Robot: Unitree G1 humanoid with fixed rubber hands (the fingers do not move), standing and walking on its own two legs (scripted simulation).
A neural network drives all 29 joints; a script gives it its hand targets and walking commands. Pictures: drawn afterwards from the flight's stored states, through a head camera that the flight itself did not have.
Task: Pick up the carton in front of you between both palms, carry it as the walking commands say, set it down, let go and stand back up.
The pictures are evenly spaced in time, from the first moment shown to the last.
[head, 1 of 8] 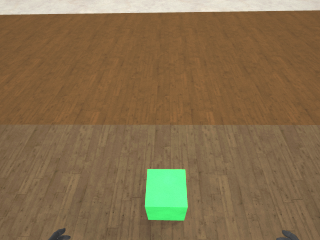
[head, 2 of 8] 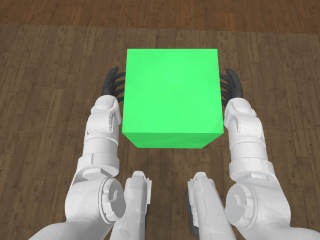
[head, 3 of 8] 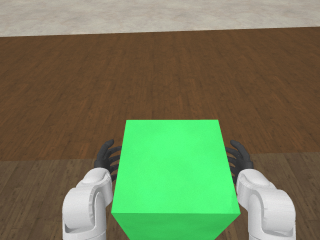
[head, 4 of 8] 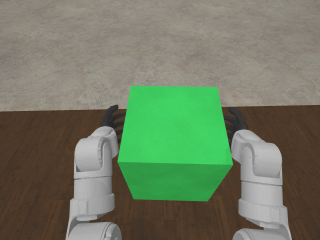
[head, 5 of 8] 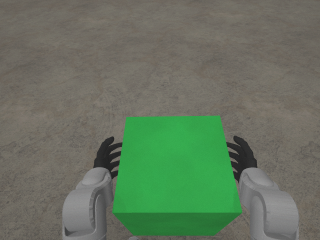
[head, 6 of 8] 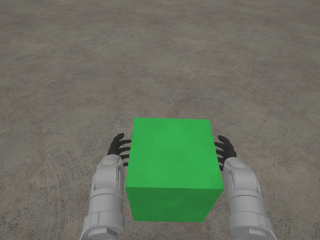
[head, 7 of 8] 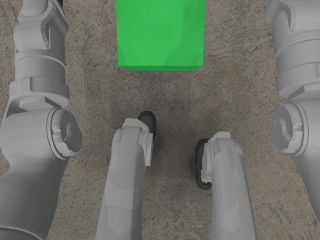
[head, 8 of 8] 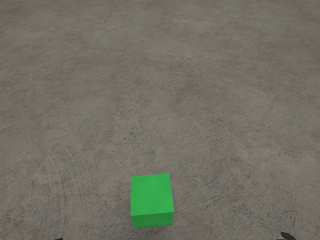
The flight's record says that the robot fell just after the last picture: no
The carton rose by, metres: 0.69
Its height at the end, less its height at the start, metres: -0.25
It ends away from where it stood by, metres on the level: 5.84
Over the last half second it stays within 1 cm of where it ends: yes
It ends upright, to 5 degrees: yes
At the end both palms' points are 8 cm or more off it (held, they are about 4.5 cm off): yes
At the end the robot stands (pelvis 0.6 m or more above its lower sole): yes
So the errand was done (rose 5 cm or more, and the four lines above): yes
